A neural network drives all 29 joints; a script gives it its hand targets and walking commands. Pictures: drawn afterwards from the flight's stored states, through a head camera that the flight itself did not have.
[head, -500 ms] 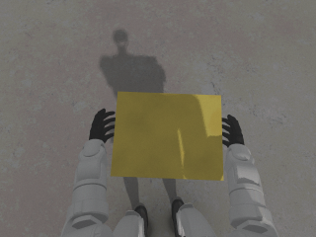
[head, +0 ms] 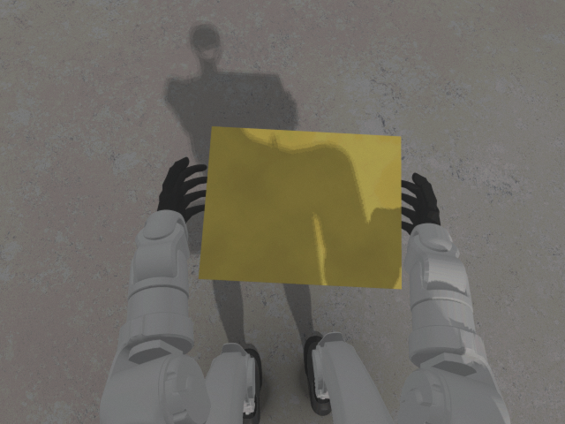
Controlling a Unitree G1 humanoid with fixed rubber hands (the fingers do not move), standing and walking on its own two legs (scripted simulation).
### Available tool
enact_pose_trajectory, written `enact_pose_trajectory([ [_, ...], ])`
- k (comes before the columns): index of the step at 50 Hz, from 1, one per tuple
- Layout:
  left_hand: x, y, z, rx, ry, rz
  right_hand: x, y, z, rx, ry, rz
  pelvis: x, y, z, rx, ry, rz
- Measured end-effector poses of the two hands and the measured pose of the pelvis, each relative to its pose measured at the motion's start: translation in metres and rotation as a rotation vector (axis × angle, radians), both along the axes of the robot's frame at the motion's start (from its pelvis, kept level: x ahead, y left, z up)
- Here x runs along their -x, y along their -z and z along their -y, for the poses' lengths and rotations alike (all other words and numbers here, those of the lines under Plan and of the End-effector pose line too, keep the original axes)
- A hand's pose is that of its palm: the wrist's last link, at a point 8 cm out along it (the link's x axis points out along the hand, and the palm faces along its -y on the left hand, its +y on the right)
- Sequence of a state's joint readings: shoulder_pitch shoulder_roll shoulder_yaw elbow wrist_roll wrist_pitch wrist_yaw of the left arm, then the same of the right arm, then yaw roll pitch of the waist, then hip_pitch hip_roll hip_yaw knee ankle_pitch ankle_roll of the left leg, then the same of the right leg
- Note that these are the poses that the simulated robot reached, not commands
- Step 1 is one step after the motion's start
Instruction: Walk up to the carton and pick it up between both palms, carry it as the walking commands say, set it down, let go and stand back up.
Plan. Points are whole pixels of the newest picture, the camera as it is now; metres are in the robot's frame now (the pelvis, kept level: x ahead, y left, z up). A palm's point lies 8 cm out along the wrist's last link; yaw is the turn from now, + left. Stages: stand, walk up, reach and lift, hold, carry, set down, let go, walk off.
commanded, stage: set down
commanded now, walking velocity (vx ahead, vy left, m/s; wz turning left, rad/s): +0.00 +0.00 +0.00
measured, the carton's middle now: (298, 216) +0.43 -0.04 -0.16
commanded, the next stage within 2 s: none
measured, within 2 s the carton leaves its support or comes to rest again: neither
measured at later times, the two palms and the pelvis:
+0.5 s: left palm (194, 214) +0.44 +0.13 -0.16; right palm (399, 229) +0.40 -0.22 -0.17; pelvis -0.02 +0.00 -0.09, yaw +0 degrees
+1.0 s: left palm (203, 220) +0.46 +0.14 -0.25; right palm (379, 231) +0.42 -0.21 -0.26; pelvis -0.03 -0.01 -0.16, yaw +1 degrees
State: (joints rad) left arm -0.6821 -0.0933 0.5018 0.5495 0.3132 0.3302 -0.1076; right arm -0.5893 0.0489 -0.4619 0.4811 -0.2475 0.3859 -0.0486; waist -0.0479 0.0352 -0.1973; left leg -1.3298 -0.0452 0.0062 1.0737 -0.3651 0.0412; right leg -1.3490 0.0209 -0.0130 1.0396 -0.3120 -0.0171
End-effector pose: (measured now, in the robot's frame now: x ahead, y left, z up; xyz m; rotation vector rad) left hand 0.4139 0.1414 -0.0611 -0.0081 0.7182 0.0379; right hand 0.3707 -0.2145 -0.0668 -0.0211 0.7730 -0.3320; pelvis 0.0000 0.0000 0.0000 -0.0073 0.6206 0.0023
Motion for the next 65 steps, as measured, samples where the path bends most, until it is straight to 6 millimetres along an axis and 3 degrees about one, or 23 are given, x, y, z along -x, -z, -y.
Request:
enact_pose_trajectory([
  [12, -0.013, 0.066, -0.006, -0.028, -0.032, 0.015, -0.016, 0.064, -0.01, 0.008, 0.007, 0.017, 0.005, 0.044, -0.007, 0.001, -0.003, -0.154],
  [33, -0.035, 0.121, 0.008, -0.034, 0.01, 0.026, -0.032, 0.127, 0.006, -0.01, 0.01, 0.024, 0.031, 0.114, 0.002, -0.008, 0.0, -0.204],
  [43, -0.049, 0.16, 0.008, -0.046, 0.019, 0.02, -0.044, 0.171, 0.006, -0.008, 0.006, 0.015, 0.032, 0.139, 0.009, -0.014, 0.002, -0.245],
  [51, -0.047, 0.195, 0.002, -0.038, -0.005, 0.009, -0.047, 0.2, 0.0, 0.0, -0.004, 0.006, 0.033, 0.158, 0.011, -0.012, -0.004, -0.271],
  [65, -0.058, 0.241, 0.005, -0.025, 0.01, 0.033, -0.054, 0.242, 0.002, 0.02, 0.002, 0.034, 0.052, 0.201, 0.005, 0.004, -0.003, -0.243],
])
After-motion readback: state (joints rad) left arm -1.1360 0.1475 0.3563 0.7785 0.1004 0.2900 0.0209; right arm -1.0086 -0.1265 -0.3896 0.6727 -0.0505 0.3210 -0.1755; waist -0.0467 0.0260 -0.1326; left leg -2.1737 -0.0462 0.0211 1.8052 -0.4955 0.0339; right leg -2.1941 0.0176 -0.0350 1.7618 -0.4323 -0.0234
